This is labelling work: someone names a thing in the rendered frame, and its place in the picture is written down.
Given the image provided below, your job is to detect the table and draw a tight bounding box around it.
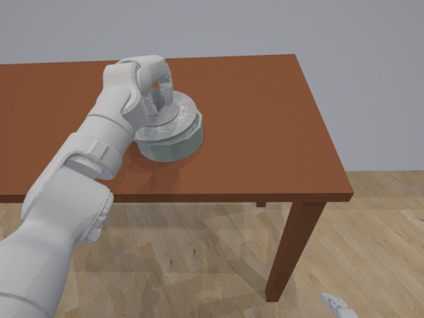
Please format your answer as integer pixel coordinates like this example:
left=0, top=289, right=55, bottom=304
left=0, top=54, right=354, bottom=302

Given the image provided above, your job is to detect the left robot hand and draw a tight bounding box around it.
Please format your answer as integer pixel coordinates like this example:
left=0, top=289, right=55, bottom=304
left=116, top=55, right=174, bottom=117

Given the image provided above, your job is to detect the left robot upper arm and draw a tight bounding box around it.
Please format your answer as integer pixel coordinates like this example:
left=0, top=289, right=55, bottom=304
left=0, top=165, right=114, bottom=318

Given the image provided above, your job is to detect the knob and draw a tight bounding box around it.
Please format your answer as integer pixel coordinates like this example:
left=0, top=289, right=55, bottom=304
left=150, top=87, right=165, bottom=110

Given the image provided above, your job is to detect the pot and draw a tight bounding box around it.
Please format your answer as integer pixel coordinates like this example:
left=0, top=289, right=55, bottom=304
left=136, top=110, right=204, bottom=162

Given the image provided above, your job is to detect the lid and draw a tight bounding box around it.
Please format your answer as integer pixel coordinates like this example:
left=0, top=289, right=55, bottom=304
left=132, top=89, right=197, bottom=144

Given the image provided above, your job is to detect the robot left forearm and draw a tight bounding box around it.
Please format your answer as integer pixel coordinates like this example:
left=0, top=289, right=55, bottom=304
left=21, top=59, right=152, bottom=221

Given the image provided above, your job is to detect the right robot hand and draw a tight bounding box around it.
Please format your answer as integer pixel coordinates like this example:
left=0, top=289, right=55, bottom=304
left=320, top=293, right=358, bottom=318

